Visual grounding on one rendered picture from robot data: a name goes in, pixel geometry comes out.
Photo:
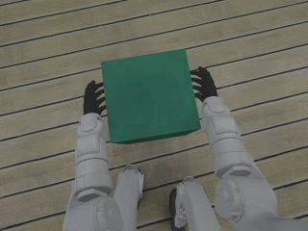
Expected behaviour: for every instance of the robot right hand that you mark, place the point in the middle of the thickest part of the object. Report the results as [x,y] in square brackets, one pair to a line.
[207,86]

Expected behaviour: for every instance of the right robot shin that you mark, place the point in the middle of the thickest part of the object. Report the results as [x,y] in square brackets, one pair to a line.
[180,218]

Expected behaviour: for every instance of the right robot upper arm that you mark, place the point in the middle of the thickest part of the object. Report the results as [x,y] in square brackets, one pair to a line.
[249,204]

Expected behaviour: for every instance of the robot left hand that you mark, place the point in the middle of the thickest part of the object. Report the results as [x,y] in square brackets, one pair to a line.
[90,105]

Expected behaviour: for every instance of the left robot upper arm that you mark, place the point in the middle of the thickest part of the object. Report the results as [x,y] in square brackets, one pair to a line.
[99,214]

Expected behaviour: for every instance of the left robot forearm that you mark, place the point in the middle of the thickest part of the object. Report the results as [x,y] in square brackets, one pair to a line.
[92,177]

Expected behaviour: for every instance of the carton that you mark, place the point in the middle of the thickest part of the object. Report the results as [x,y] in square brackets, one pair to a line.
[149,97]

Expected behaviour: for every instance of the robot right foot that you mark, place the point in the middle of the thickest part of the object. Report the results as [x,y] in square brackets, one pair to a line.
[172,209]

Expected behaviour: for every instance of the right robot forearm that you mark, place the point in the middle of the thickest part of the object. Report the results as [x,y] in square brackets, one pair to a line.
[226,143]

